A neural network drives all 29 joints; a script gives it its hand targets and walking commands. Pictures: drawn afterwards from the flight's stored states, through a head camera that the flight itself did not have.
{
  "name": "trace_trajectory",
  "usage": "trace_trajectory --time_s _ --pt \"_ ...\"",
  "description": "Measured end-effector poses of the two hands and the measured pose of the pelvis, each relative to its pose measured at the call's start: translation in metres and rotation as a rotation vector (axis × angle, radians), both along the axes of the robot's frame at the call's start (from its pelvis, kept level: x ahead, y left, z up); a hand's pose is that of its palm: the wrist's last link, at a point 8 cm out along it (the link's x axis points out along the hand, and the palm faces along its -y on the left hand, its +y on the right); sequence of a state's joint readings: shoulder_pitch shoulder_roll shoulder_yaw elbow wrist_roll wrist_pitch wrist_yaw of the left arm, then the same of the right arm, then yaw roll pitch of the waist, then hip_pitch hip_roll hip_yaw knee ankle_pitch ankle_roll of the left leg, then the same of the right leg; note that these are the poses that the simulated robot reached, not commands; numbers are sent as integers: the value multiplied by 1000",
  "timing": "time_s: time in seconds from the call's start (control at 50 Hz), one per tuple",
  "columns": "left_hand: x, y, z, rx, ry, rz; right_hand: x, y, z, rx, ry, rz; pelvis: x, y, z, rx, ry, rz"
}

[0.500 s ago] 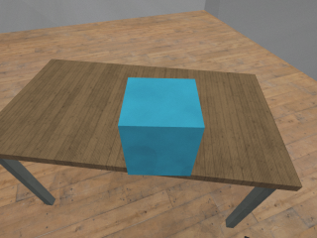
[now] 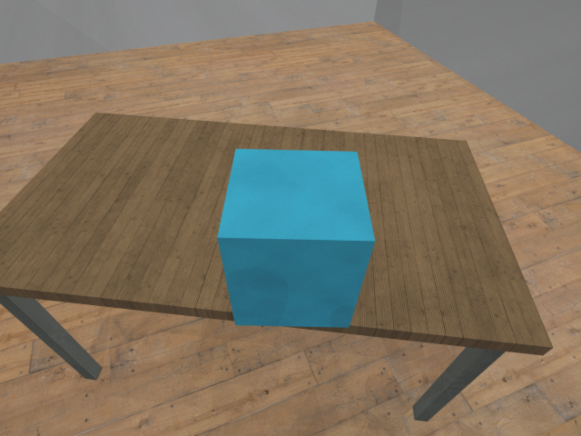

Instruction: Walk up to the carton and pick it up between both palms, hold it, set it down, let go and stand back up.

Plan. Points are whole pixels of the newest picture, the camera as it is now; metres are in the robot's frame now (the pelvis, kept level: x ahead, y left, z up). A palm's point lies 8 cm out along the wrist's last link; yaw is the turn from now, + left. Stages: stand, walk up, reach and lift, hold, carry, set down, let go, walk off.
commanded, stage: stand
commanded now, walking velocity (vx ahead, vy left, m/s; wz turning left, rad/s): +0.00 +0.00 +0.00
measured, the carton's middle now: (294, 241) +0.45 +0.00 -0.01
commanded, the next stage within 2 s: walk up in 0.56 s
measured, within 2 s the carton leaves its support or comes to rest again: neither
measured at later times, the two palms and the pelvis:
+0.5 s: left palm out of the picture +0.06 +0.25 -0.13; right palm out of the picture +0.10 -0.25 -0.11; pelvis +0.01 +0.00 +0.00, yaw +0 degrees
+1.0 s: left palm out of the picture +0.08 +0.32 -0.12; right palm out of the picture +0.10 -0.24 -0.13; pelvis +0.02 +0.05 -0.01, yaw +1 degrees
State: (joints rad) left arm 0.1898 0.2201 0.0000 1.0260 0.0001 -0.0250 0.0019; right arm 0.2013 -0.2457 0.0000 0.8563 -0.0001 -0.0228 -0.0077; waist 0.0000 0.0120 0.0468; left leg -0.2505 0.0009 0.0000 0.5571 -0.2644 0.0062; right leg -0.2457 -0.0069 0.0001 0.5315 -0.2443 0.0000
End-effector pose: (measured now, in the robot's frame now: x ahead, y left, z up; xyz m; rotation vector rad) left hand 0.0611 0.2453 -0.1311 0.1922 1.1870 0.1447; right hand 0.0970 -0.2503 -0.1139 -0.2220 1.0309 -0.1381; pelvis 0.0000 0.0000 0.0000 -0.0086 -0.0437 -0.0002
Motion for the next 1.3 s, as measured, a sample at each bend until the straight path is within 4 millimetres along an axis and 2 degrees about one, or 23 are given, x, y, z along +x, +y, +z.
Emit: trace_trajectory --time_s 0.8,0.86,0.94,1.04,1.1,1.16,1.3 --pt "2 3 2 1 23 6 6 -1 4 1 19 3 9 2 5 -2 -2 0" --pt "3 15 4 29 18 8 3 -5 -2 -4 57 12 10 9 1 -11 0 -2" --pt "7 47 9 83 8 7 0 -2 -11 -23 108 27 12 29 -4 -32 2 4" --pt "22 102 4 135 -26 -5 6 19 -22 -50 148 51 19 62 -18 -51 8 22" --pt "31 129 -3 151 -10 -27 6 36 -21 -62 153 36 25 81 -22 -32 8 9" --pt "44 143 -4 151 8 -49 5 45 -13 -82 169 7 33 95 -19 -38 19 -16" --pt "72 157 -8 124 9 -80 11 58 -2 -153 186 -37 53 117 -15 -20 14 -39"
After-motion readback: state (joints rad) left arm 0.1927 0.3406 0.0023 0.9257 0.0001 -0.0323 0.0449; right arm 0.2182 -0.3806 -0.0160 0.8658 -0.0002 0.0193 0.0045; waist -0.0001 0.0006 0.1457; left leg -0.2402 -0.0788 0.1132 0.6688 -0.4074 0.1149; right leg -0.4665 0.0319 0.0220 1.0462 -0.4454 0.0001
